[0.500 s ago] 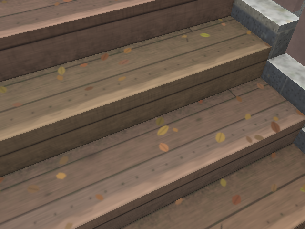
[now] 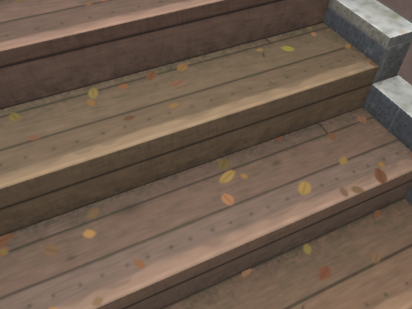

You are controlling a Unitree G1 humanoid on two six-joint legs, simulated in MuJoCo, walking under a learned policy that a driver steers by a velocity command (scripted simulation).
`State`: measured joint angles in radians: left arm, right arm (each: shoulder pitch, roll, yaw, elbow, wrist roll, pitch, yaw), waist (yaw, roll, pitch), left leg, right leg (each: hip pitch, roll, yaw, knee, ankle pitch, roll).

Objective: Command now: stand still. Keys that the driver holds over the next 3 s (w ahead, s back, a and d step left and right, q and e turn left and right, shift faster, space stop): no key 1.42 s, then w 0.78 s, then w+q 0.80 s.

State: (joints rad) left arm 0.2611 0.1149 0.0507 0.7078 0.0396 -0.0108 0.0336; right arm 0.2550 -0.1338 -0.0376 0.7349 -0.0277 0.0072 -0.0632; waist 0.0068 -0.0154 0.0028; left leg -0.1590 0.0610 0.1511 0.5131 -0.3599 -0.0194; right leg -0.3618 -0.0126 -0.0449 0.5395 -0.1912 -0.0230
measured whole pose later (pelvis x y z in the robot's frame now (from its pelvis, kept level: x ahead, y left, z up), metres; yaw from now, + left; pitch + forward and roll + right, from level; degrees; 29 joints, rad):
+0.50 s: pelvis +0.00 +0.01 +0.01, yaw +0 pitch +0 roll +1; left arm 0.40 0.11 0.07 0.83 0.03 0.00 0.05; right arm 0.39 -0.11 -0.03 0.94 -0.03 0.00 -0.08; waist 0.02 -0.01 0.00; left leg -0.10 0.04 0.14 0.44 -0.32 0.00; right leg -0.30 -0.03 -0.04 0.47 -0.16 -0.01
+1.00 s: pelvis +0.00 +0.02 +0.01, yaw +1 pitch -1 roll +0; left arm 0.40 0.11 0.04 0.91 0.02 0.00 0.06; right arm 0.38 -0.10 0.00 0.98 -0.02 -0.01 -0.08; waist 0.02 -0.02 0.03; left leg -0.08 0.02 0.13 0.41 -0.32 0.02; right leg -0.27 -0.04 -0.05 0.44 -0.15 0.01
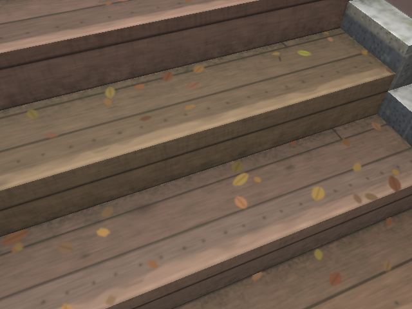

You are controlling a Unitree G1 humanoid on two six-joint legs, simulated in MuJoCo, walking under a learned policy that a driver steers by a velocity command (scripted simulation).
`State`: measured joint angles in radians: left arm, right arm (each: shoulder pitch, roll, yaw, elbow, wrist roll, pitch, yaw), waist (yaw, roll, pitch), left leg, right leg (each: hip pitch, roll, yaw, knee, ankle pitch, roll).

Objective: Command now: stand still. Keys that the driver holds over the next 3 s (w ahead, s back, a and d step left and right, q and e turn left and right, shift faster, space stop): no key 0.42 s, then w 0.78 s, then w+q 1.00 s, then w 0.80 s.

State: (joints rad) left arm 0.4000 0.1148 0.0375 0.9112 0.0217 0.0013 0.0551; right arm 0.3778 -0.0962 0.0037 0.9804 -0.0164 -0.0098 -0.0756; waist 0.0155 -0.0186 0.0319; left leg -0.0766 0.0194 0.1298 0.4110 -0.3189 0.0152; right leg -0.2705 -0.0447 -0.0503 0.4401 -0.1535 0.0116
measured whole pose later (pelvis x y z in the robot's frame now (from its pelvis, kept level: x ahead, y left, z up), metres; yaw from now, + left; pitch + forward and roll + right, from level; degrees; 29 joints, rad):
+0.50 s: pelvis +0.00 +0.01 +0.00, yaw +0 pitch -1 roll +0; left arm 0.40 0.11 0.02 0.95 0.02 0.00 0.05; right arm 0.41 -0.09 0.01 1.00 -0.01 -0.02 -0.07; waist 0.01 -0.02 0.03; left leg -0.07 0.00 0.13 0.40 -0.32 0.03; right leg -0.27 -0.06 -0.05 0.45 -0.17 0.01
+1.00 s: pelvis +0.17 -0.08 +0.00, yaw +1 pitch +3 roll +0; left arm 0.46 0.16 0.04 1.04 0.04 -0.08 0.00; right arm 0.15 -0.17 -0.03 0.84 0.00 -0.06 -0.03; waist 0.03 0.03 -0.06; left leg -0.90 -0.02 0.01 2.28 -0.45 0.16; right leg -0.17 0.00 -0.13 0.45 -0.33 -0.04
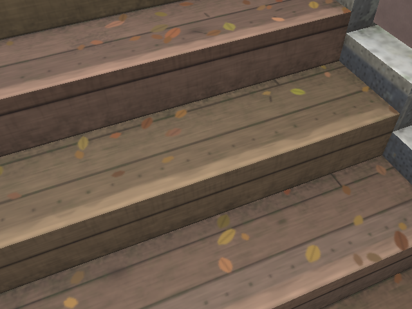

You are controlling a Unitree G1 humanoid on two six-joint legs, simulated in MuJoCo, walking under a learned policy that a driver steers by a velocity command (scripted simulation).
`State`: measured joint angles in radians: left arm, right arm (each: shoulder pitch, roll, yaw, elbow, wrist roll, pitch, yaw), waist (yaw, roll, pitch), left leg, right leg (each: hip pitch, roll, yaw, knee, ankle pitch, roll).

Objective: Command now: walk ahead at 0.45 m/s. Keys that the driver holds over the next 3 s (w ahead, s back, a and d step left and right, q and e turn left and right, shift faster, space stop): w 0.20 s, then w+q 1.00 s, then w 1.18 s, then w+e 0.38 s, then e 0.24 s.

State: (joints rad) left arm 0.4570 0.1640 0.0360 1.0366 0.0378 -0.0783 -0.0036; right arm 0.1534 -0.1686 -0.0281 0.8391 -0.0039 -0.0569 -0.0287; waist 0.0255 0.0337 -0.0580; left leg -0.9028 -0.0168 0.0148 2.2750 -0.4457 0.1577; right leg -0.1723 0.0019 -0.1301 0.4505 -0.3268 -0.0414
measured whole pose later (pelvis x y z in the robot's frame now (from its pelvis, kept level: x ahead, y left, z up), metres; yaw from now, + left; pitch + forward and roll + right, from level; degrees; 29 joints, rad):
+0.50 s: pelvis +0.26 -0.02 +0.16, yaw +5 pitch +7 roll -1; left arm -0.01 0.16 -0.05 0.76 0.05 -0.03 -0.04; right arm 0.68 -0.09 0.05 1.22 -0.11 -0.08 0.08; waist -0.05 -0.01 -0.13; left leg -0.30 -0.09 -0.03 0.54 -0.36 0.09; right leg -1.40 -0.05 0.06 2.04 -0.18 -0.23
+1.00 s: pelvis +0.52 -0.05 +0.33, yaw +21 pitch +6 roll -3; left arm 0.43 0.11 -0.05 1.19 0.11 -0.09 -0.04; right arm 0.10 -0.19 -0.01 0.96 0.00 -0.04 0.11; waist -0.02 0.05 -0.13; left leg -1.37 0.03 -0.13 2.23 -0.04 0.27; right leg -0.27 0.02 -0.28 0.49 -0.33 -0.07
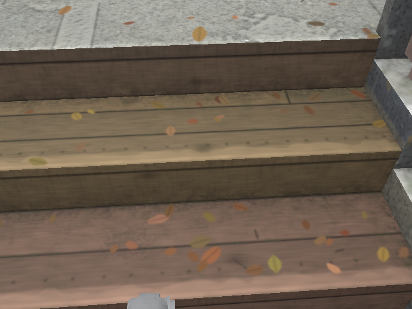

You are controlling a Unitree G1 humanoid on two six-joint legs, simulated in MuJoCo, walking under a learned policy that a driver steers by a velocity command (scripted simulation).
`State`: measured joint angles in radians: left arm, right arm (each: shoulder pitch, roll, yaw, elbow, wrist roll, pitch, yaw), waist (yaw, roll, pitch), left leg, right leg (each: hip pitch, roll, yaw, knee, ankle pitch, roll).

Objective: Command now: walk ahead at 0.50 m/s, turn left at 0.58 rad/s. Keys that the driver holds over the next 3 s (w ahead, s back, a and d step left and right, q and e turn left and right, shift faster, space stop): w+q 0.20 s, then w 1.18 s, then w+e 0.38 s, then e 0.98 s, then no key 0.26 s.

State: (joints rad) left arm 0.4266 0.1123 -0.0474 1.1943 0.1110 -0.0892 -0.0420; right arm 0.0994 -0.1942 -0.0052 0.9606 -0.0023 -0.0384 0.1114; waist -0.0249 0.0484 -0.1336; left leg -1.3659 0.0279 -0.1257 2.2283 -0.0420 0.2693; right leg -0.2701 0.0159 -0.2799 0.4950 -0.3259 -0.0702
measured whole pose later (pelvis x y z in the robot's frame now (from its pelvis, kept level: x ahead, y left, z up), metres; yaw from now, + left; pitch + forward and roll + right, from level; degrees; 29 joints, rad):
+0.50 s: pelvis +0.25 +0.01 +0.15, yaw +12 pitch +5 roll +4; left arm 0.16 0.22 -0.01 0.97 0.04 -0.06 -0.10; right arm 0.46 -0.15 -0.01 1.21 -0.08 -0.04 0.06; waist -0.02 -0.05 -0.13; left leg -0.42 -0.10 0.05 0.70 -0.37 0.07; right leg -1.17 -0.03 0.16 2.05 -0.12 -0.24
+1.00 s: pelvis +0.51 -0.04 +0.32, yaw +13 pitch +5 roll -1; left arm 0.44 0.16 0.00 1.16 0.04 -0.07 -0.02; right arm 0.14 -0.22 -0.03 0.96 -0.05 -0.06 0.03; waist 0.04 0.04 -0.12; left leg -1.11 -0.02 -0.17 1.86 0.04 0.18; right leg -0.48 0.05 -0.08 0.78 -0.39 -0.08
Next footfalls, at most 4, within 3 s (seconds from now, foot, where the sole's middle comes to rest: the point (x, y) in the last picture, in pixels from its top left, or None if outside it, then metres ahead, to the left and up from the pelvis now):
0.22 left None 0.26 0.12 -0.60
0.72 right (253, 252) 0.57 -0.10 -0.43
1.36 left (145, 134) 0.85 0.18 -0.26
1.88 right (210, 20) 1.18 -0.01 -0.09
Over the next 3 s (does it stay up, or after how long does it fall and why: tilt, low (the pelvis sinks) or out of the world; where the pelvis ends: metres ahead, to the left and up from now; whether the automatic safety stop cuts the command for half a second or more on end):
stays up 1.13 0.11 0.69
